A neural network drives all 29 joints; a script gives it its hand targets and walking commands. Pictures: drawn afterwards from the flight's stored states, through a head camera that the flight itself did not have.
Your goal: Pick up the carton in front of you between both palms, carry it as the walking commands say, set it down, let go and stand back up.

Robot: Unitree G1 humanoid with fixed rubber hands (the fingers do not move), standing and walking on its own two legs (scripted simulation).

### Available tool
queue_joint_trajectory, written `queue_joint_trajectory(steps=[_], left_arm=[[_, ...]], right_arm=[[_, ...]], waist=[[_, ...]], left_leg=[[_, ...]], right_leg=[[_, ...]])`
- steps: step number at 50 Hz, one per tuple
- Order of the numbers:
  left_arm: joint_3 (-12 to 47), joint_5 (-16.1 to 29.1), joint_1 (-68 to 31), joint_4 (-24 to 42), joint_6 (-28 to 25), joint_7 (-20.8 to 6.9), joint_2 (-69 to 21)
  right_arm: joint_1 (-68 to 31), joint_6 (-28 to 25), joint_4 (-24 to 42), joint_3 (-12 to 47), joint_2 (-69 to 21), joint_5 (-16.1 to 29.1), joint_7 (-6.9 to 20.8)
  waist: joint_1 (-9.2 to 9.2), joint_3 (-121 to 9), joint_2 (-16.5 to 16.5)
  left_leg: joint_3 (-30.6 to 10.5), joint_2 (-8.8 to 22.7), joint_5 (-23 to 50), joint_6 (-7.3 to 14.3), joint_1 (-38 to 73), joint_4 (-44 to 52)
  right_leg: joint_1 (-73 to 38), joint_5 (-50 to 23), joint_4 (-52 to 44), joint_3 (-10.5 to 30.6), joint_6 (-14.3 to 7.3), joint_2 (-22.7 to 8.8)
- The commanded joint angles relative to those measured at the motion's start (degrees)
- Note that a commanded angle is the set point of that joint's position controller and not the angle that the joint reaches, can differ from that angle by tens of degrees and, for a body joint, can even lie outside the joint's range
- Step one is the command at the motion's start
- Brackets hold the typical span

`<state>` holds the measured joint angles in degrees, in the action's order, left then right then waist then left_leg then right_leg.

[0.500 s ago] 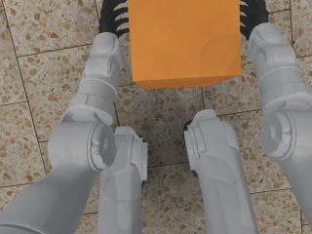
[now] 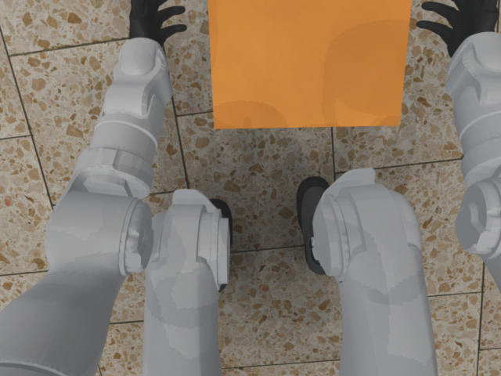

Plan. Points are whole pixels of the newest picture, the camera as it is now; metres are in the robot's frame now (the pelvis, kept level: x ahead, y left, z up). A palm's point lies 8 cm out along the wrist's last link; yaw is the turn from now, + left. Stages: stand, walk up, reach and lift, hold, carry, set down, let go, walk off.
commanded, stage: set down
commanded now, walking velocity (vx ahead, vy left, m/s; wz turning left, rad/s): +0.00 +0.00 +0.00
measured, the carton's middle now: (295, 53) +0.48 -0.09 -0.24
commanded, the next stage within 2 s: let go in 1.06 s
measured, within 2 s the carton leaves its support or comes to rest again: neither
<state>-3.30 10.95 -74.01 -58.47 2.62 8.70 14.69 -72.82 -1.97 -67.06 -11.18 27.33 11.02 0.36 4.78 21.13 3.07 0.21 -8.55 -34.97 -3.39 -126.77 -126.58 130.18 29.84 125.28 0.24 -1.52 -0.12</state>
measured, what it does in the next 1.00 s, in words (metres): rises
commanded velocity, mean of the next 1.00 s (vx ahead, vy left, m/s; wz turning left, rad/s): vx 0.00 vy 0.00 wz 0.00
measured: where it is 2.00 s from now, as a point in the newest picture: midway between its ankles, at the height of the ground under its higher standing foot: (266, 251)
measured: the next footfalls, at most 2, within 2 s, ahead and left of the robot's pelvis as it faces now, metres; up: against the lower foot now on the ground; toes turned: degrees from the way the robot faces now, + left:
none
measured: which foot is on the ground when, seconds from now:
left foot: down 0.00-1.00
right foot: down 0.00-1.00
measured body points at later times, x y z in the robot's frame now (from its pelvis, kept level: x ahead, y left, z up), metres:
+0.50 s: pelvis +0.01 +0.00 +0.09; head +0.33 -0.06 +0.41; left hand +0.55 +0.07 -0.03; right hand +0.49 -0.31 -0.03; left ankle +0.11 +0.11 -0.33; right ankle +0.12 -0.11 -0.33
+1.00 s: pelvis +0.04 -0.01 +0.23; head +0.33 -0.06 +0.57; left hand +0.54 +0.08 +0.12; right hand +0.49 -0.32 +0.12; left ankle +0.11 +0.11 -0.33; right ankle +0.12 -0.11 -0.33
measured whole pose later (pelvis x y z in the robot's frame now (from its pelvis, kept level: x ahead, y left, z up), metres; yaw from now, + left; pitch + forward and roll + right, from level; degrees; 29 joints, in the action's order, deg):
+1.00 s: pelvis +0.04 -0.01 +0.23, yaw -3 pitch +44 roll +3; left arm -12.8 0.0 -51.9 -38.7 9.6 8.2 5.7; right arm -54.3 6.7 -47.7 -17.9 20.6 2.8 6.7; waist 3.3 -4.4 1.8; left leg -1.6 -4.7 -26.7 -1.7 -95.5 -78.2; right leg 99.5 21.8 77.6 2.7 -0.9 3.0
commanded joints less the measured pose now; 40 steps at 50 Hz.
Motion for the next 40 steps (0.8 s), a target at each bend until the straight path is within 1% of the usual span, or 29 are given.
queue_joint_trajectory(steps=[1,4,7,9,10,12,14,17,19,22,25,28,30,34,40], left_arm=[[1.96,2.18,-11.08,10.03,-0.56,0.09,-0.56],[0.38,0.95,-8.50,14.42,0.65,0.86,-0.32],[-1.88,-1.08,-6.66,19.39,2.25,1.89,-0.09],[-4.00,-3.14,-5.92,22.48,3.55,2.63,0.74],[-5.16,-4.23,-5.52,22.95,4.24,2.87,1.08],[-7.30,-6.07,-4.73,22.11,5.26,2.98,1.12],[-9.10,-7.60,-3.82,19.85,5.56,2.68,0.63],[-10.50,-8.86,-2.27,17.08,5.17,1.98,-0.66],[-10.67,-9.13,-1.25,15.86,4.82,1.56,-1.45],[-10.25,-9.10,0.21,15.62,4.51,1.05,-2.48],[-9.32,-8.88,1.47,17.47,4.51,0.82,-3.28],[-8.46,-8.81,2.48,20.86,4.93,0.91,-3.57],[-8.10,-8.89,3.01,23.36,5.43,1.06,-3.49],[-7.96,-9.15,4.60,26.83,6.61,1.28,-3.52],[-8.69,-9.78,8.13,27.36,7.22,0.75,-4.37]], right_arm=[[-13.17,-0.70,9.24,1.27,9.12,2.64,0.55],[-9.56,0.84,11.65,0.23,9.62,2.11,0.79],[-7.99,2.84,16.78,-1.14,9.37,0.61,0.65],[-7.62,4.55,20.89,-2.15,8.74,-0.55,0.55],[-7.32,5.47,21.84,-2.52,8.12,-1.11,0.60],[-6.79,6.97,22.30,-2.95,6.37,-2.17,0.86],[-6.12,7.61,21.30,-2.94,4.49,-3.02,1.25],[-4.88,7.54,20.15,-2.69,2.59,-3.73,1.82],[-3.81,7.30,19.49,-2.76,2.06,-4.09,2.03],[-1.86,7.01,19.26,-3.57,2.04,-4.91,2.20],[-0.16,6.89,20.41,-4.91,2.57,-5.78,2.39],[1.16,7.12,22.77,-6.12,3.31,-6.27,2.77],[1.82,7.52,24.59,-6.55,3.71,-6.25,3.18],[3.00,8.52,27.06,-6.61,3.85,-5.81,4.23],[5.11,9.00,26.87,-6.61,2.92,-6.02,5.59]], waist=[[5.79,-70.64,-1.33],[5.52,-76.35,-1.87],[5.01,-81.90,-3.67],[4.29,-84.03,-4.85],[3.77,-83.15,-5.34],[2.64,-78.66,-6.02],[1.44,-73.82,-6.28],[0.44,-71.26,-6.40],[0.46,-71.58,-6.41],[1.21,-73.21,-6.14],[2.20,-76.10,-5.39],[2.71,-79.75,-4.35],[2.65,-82.11,-3.70],[1.96,-84.25,-3.21],[1.09,-82.12,-4.03]], left_leg=[[3.25,2.76,14.73,-0.47,23.02,8.45],[4.22,2.15,12.58,-0.26,25.53,9.95],[5.24,1.34,10.44,0.28,26.96,12.30],[5.86,0.92,8.99,0.79,27.58,14.52],[6.09,0.76,7.89,1.03,27.08,15.81],[6.31,0.57,5.53,1.42,25.00,18.29],[6.31,0.61,4.27,1.55,22.94,20.20],[6.05,0.71,4.93,1.47,22.44,22.68],[5.81,0.73,5.76,1.32,22.96,24.36],[5.52,0.76,6.93,0.99,24.63,26.96],[5.33,0.77,8.40,0.57,27.43,29.66],[5.20,0.82,10.30,0.21,31.19,32.52],[5.12,0.88,11.51,0.07,34.04,34.54],[4.87,1.07,12.98,0.02,38.73,38.89],[4.15,1.46,14.08,0.06,42.42,46.14]], right_leg=[[-42.26,-24.08,-10.04,1.69,1.21,-0.51],[-47.21,-23.56,-11.78,1.19,1.50,-0.10],[-52.65,-22.61,-14.32,0.35,1.76,0.65],[-55.27,-21.08,-16.51,-0.21,2.04,1.21],[-55.34,-19.73,-17.70,-0.37,2.17,1.43],[-53.43,-16.59,-20.01,-0.44,2.44,1.66],[-50.49,-14.34,-21.96,-0.28,2.74,1.76],[-48.64,-14.26,-24.46,-0.04,3.12,2.00],[-48.80,-15.19,-26.02,-0.03,3.29,2.15],[-50.05,-16.84,-28.50,-0.33,3.35,2.37],[-52.35,-19.03,-30.96,-0.85,3.25,2.63],[-55.48,-21.62,-33.40,-1.41,3.16,2.95],[-57.67,-23.05,-35.09,-1.72,3.13,3.14],[-61.50,-24.53,-38.89,-2.02,3.23,3.40],[-66.30,-25.54,-45.43,-1.73,3.46,3.48]])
